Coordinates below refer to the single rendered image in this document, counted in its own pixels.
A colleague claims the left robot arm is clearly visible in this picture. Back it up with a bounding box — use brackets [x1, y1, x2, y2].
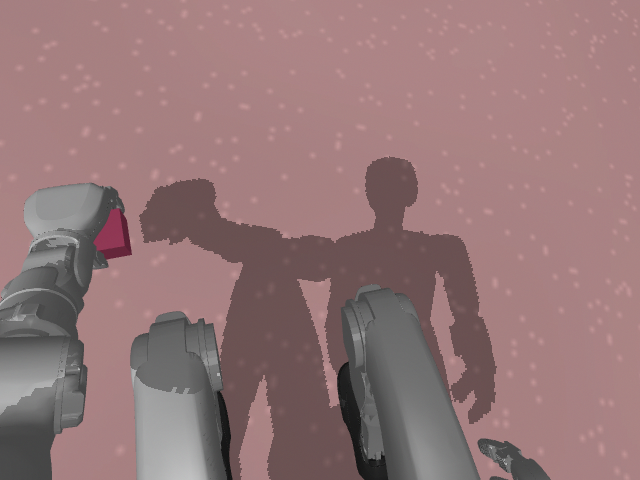
[0, 230, 95, 480]

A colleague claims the left robot foot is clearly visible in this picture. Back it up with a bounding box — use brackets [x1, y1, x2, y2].
[217, 391, 233, 480]

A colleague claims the small box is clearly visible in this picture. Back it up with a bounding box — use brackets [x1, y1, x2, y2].
[93, 208, 132, 260]

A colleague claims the right robot hand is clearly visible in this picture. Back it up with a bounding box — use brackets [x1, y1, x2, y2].
[478, 438, 551, 480]

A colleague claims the left robot hand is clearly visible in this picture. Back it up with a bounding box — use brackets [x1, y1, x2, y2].
[24, 183, 125, 270]

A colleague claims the right robot foot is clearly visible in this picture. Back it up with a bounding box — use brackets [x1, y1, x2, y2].
[337, 362, 388, 480]

